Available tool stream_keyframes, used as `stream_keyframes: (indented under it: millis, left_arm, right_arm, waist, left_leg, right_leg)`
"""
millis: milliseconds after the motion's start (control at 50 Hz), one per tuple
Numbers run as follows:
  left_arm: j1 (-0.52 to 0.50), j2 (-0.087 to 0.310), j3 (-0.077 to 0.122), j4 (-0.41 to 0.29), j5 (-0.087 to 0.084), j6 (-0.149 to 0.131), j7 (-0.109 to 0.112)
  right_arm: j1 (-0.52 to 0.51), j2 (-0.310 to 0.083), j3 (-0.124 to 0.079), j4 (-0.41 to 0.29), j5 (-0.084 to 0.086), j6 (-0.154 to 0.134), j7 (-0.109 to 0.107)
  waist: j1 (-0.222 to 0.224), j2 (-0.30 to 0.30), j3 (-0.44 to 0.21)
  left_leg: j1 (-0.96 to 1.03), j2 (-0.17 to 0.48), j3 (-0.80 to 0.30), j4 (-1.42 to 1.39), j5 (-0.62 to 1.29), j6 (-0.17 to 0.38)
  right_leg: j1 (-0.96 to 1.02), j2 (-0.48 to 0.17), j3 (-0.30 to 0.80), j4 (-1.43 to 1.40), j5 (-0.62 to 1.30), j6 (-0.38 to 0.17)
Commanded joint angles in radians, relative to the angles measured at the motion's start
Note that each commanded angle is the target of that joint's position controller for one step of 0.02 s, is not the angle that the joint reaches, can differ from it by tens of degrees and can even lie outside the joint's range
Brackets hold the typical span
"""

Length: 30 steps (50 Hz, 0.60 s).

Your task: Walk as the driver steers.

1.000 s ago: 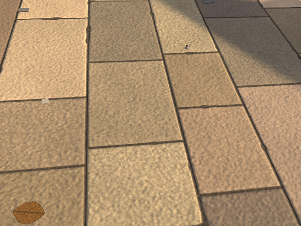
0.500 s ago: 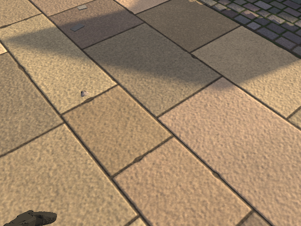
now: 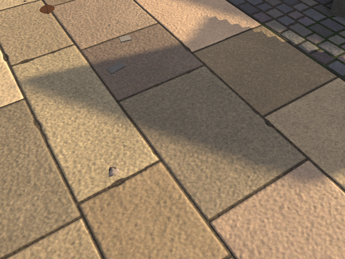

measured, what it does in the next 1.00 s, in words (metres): walks ahead, turning left: left foot, then right foot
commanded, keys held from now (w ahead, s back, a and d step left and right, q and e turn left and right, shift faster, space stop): w+q+shift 1.00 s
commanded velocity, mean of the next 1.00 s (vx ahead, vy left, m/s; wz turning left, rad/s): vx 1.00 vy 0.00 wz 0.91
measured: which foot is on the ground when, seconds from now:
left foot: up 0.00-0.12, down 0.14-0.56, up 0.58-1.00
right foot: down 0.00-0.14, up 0.16-0.54, down 0.56-1.00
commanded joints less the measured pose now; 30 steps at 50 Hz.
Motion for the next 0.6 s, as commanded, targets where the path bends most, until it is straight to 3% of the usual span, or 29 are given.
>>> stream_keyframes:
  millis: [20, 40, 80, 100, 120, 140, 160, 180, 200, 220, 240, 260, 280, 300, 340, 400, 440, 480, 520, 540, 560, 580, 600]
  left_arm:
    - [-0.116, 0.072, -0.006, -0.078, -0.008, -0.040, 0.010]
    - [-0.089, 0.107, -0.001, -0.074, -0.013, -0.044, 0.017]
    - [-0.078, 0.158, 0.012, -0.071, -0.001, -0.022, 0.047]
    - [-0.107, 0.185, 0.021, -0.085, 0.012, 0.000, 0.061]
    - [-0.164, 0.208, 0.028, -0.105, 0.025, 0.022, 0.069]
    - [-0.241, 0.229, 0.038, -0.124, 0.026, 0.038, 0.065]
    - [-0.290, 0.088, 0.007, -0.149, 0.041, 0.021, 0.037]
    - [-0.143, 0.041, -0.020, -0.260, -0.004, 0.003, 0.031]
    - [-0.205, 0.081, -0.035, -0.274, 0.016, -0.021, 0.028]
    - [-0.252, 0.100, -0.035, -0.274, 0.020, -0.031, 0.021]
    - [-0.281, 0.087, -0.038, -0.286, 0.034, -0.023, 0.019]
    - [-0.283, 0.079, -0.044, -0.286, 0.056, 0.001, 0.019]
    - [-0.273, 0.071, -0.049, -0.284, 0.066, 0.032, 0.017]
    - [-0.274, 0.060, -0.054, -0.293, 0.068, 0.054, 0.015]
    - [-0.376, 0.048, -0.066, -0.349, 0.055, 0.063, 0.005]
    - [-0.513, 0.017, -0.080, -0.391, 0.022, 0.059, -0.009]
    - [-0.542, 0.031, -0.075, -0.399, 0.010, 0.054, -0.008]
    - [-0.553, 0.055, -0.068, -0.408, 0.010, 0.046, -0.002]
    - [-0.439, 0.116, -0.041, -0.375, 0.009, 0.038, 0.012]
    - [-0.282, 0.156, -0.019, -0.338, 0.008, 0.031, 0.024]
    - [-0.057, 0.208, 0.007, -0.293, 0.020, 0.024, 0.043]
    - [0.099, 0.283, 0.032, -0.272, 0.059, 0.021, 0.060]
    - [-0.017, 0.334, 0.051, -0.277, 0.056, 0.034, 0.049]
  right_arm:
    - [-0.067, -0.008, 0.012, -0.059, 0.012, -0.011, 0.023]
    - [-0.083, -0.008, 0.015, -0.076, 0.005, -0.016, 0.029]
    - [-0.014, -0.059, 0.003, -0.051, -0.008, -0.013, 0.025]
    - [0.113, -0.104, -0.014, -0.015, -0.008, -0.010, 0.020]
    - [0.330, -0.156, -0.039, 0.046, -0.011, -0.007, 0.012]
    - [0.536, -0.202, -0.070, 0.100, -0.006, -0.003, -0.006]
    - [0.475, -0.247, -0.096, 0.108, 0.026, 0.013, -0.027]
    - [0.369, -0.365, -0.116, 0.059, -0.011, 0.020, -0.030]
    - [0.323, -0.297, -0.115, 0.009, -0.004, 0.023, -0.040]
    - [0.291, -0.207, -0.093, 0.026, -0.005, 0.021, -0.052]
    - [0.264, -0.170, -0.082, 0.041, -0.002, 0.013, -0.053]
    - [0.244, -0.172, -0.077, 0.031, -0.002, -0.005, -0.057]
    - [0.226, -0.154, -0.068, 0.034, 0.001, -0.018, -0.057]
    - [0.215, -0.160, -0.067, 0.027, 0.005, -0.032, -0.053]
    - [0.206, -0.180, -0.073, 0.014, 0.008, -0.049, -0.049]
    - [0.217, -0.183, -0.085, 0.005, 0.018, -0.050, -0.041]
    - [0.252, -0.199, -0.095, 0.008, 0.022, -0.047, -0.034]
    - [0.260, -0.206, -0.102, 0.005, 0.017, -0.042, -0.041]
    - [0.234, -0.236, -0.109, -0.006, 0.007, -0.041, -0.047]
    - [0.201, -0.263, -0.113, -0.011, 0.004, -0.044, -0.042]
    - [0.151, -0.230, -0.104, -0.027, 0.003, -0.057, -0.039]
    - [0.160, -0.063, -0.060, -0.071, 0.019, -0.070, -0.044]
    - [0.254, -0.043, -0.034, -0.124, 0.046, -0.061, -0.040]
  waist:
    - [-0.045, -0.035, 0.087]
    - [-0.053, -0.068, 0.096]
    - [-0.097, -0.124, 0.031]
    - [-0.168, -0.142, -0.049]
    - [-0.276, -0.145, -0.144]
    - [-0.389, -0.095, -0.200]
    - [-0.301, 0.190, -0.124]
    - [-0.138, 0.290, -0.322]
    - [-0.178, 0.045, -0.331]
    - [-0.123, -0.103, -0.135]
    - [-0.068, -0.158, -0.045]
    - [-0.038, -0.165, 0.004]
    - [-0.004, -0.168, 0.043]
    - [0.011, -0.143, 0.052]
    - [-0.009, -0.095, 0.083]
    - [-0.081, -0.036, 0.069]
    - [-0.123, 0.002, 0.030]
    - [-0.131, 0.018, 0.012]
    - [-0.074, 0.024, -0.066]
    - [0.022, -0.001, -0.161]
    - [0.136, -0.024, -0.271]
    - [0.149, -0.252, -0.396]
    - [0.027, -0.502, -0.462]
  left_leg:
    - [0.253, -0.071, 0.123, -0.173, 0.196, 0.036]
    - [0.275, -0.083, 0.148, -0.225, 0.209, 0.054]
    - [0.356, -0.164, 0.193, -0.272, 0.120, 0.081]
    - [0.494, -0.209, 0.195, -0.271, 0.055, 0.093]
    - [0.706, -0.233, 0.161, -0.259, -0.005, 0.123]
    - [0.920, -0.189, 0.056, -0.337, -0.056, 0.185]
    - [1.066, -0.100, -0.100, -0.309, 0.030, 0.208]
    - [1.308, 0.124, -0.654, -0.450, -0.093, 0.460]
    - [1.258, 0.171, -0.848, -0.661, -0.371, 0.451]
    - [1.029, 0.148, -0.787, -0.738, -0.461, 0.373]
    - [0.840, 0.107, -0.703, -0.752, -0.414, 0.326]
    - [0.697, 0.062, -0.638, -0.747, -0.320, 0.310]
    - [0.571, 0.014, -0.561, -0.765, -0.285, 0.295]
    - [0.482, -0.020, -0.505, -0.780, -0.275, 0.289]
    - [0.367, -0.071, -0.429, -0.817, -0.175, 0.281]
    - [0.376, -0.144, -0.359, -0.803, -0.072, 0.201]
    - [0.490, -0.124, -0.385, -0.756, 0.068, 0.172]
    - [0.600, -0.102, -0.417, -0.690, 0.133, 0.144]
    - [0.674, -0.095, -0.440, -0.527, 0.319, 0.105]
    - [0.661, -0.123, -0.408, -0.335, 0.386, 0.080]
    - [0.518, -0.158, -0.367, -0.066, 0.283, 0.062]
    - [0.262, -0.241, -0.259, 0.266, -0.374, 0.056]
    - [0.050, -0.241, -0.169, 0.452, -0.507, 0.044]
  right_leg:
    - [-0.249, -0.207, -0.064, -0.128, 0.863, 0.041]
    - [-0.202, -0.242, -0.074, -0.071, 1.058, 0.058]
    - [-0.063, -0.270, -0.083, 0.098, 1.362, 0.087]
    - [-0.048, -0.284, -0.072, 0.266, 1.448, 0.090]
    - [-0.108, -0.300, -0.056, 0.543, 1.487, 0.086]
    - [-0.262, -0.247, -0.059, 0.970, 1.227, 0.079]
    - [-0.626, -0.027, -0.022, 1.399, -0.046, 0.083]
    - [-0.972, -0.004, 0.183, 1.656, -0.237, 0.126]
    - [-1.032, -0.061, 0.276, 1.570, -0.142, 0.096]
    - [-1.009, -0.122, 0.282, 1.405, -0.058, 0.078]
    - [-0.941, -0.162, 0.269, 1.284, -0.048, 0.083]
    - [-0.872, -0.180, 0.267, 1.226, -0.069, 0.097]
    - [-0.817, -0.204, 0.256, 1.159, -0.079, 0.114]
    - [-0.772, -0.221, 0.240, 1.070, -0.094, 0.129]
    - [-0.711, -0.237, 0.194, 0.862, 0.025, 0.148]
    - [-0.588, -0.197, 0.157, 0.557, 0.318, 0.145]
    - [-0.558, -0.160, 0.152, 0.457, 0.392, 0.135]
    - [-0.534, -0.140, 0.176, 0.358, 0.360, 0.124]
    - [-0.385, -0.095, 0.186, 0.311, 0.230, 0.108]
    - [-0.208, -0.091, 0.177, 0.302, 0.157, 0.092]
    - [0.056, -0.185, 0.245, 0.353, 0.027, 0.066]
    - [0.309, -0.481, 0.605, 0.271, -0.384, 0.026]
    - [0.326, -0.620, 1.126, 0.050, -0.583, -0.066]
